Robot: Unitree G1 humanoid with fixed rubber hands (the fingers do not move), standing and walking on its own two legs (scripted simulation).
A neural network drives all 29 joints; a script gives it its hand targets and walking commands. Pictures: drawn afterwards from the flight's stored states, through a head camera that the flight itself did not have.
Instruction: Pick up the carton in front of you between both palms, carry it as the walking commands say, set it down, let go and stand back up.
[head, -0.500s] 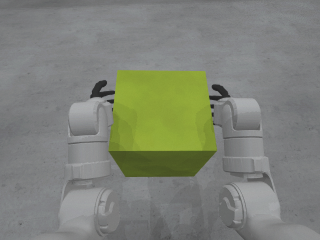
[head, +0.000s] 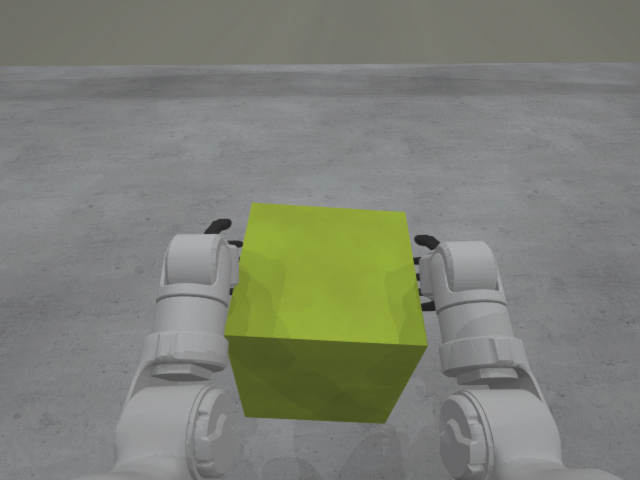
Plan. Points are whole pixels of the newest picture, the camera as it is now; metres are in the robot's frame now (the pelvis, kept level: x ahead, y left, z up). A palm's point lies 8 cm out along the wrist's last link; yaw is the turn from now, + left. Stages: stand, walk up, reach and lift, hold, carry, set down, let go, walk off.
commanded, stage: carry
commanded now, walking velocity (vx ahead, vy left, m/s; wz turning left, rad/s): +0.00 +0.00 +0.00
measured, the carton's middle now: (321, 318) +0.35 +0.01 +0.02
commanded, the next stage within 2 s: hold in 1.08 s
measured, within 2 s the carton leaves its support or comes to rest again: neither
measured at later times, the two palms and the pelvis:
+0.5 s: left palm (215, 349) +0.28 +0.14 +0.05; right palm (441, 359) +0.27 -0.15 +0.04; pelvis -0.02 -0.01 +0.00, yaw +0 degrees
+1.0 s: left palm (214, 359) +0.27 +0.14 +0.05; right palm (451, 363) +0.27 -0.16 +0.04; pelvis -0.02 -0.01 +0.00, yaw +0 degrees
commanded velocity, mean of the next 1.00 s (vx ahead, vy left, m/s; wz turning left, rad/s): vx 0.00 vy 0.00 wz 0.00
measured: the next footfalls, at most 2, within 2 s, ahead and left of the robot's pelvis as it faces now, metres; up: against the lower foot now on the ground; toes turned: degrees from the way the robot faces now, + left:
none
